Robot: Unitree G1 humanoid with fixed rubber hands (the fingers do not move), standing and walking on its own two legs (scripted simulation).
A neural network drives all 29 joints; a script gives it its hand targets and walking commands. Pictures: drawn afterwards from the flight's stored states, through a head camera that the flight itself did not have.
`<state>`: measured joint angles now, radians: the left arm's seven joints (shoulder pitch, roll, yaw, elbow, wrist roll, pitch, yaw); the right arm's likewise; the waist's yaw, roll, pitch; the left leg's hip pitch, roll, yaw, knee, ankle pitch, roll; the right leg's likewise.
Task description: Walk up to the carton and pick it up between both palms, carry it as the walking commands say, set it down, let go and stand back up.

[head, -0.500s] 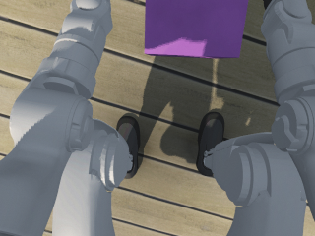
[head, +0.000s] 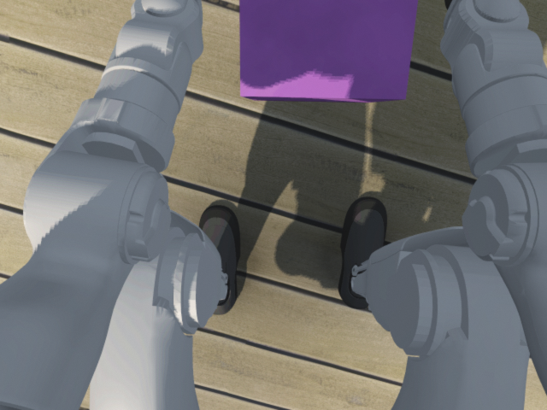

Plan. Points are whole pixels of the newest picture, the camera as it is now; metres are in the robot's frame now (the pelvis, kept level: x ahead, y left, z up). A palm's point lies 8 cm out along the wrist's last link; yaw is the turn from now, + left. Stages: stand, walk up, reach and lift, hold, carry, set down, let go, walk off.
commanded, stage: reach and lift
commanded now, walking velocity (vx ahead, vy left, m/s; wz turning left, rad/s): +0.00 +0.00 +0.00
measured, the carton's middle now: (319, 14) +0.54 -0.05 -0.28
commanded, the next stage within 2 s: none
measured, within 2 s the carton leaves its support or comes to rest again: leaves its support in 0.52 s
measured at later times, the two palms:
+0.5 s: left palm out of the picture +0.56 +0.09 -0.18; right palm out of the picture +0.54 -0.19 -0.19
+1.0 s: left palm out of the picture +0.56 +0.10 -0.13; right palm out of the picture +0.54 -0.18 -0.14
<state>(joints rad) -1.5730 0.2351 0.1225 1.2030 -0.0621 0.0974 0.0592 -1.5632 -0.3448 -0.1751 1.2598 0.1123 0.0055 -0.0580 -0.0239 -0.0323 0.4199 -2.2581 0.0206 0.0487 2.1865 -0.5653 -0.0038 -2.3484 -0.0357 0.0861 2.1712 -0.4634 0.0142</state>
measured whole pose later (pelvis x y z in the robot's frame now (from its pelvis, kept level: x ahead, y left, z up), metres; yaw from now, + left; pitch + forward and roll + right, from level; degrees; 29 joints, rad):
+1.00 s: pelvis -0.01 +0.00 +0.00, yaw -1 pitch +30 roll +2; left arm -1.50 0.23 0.14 0.99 -0.05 0.29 0.12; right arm -1.57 -0.27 -0.18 1.12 0.08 0.23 -0.25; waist -0.03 0.02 0.45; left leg -2.18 -0.01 0.02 2.21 -0.56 0.00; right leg -2.23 0.00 0.09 2.18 -0.47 0.04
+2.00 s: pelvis -0.04 +0.00 +0.07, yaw -2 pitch +20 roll +2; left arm -1.36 0.15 0.24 0.72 0.02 0.39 0.28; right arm -1.47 -0.08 -0.32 0.80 -0.10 0.33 -0.36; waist -0.04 0.03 0.53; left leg -1.84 -0.02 0.00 2.01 -0.52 -0.02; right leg -1.88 0.04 0.09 1.98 -0.44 0.05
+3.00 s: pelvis -0.03 -0.01 +0.17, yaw -2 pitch +16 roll +2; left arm -1.15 0.10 0.26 0.75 0.07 0.44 0.22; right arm -1.24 0.03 -0.34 0.77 -0.15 0.40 -0.40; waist -0.04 0.01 0.33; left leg -1.48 -0.02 -0.01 1.67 -0.48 -0.03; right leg -1.54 0.05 0.09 1.66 -0.41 0.04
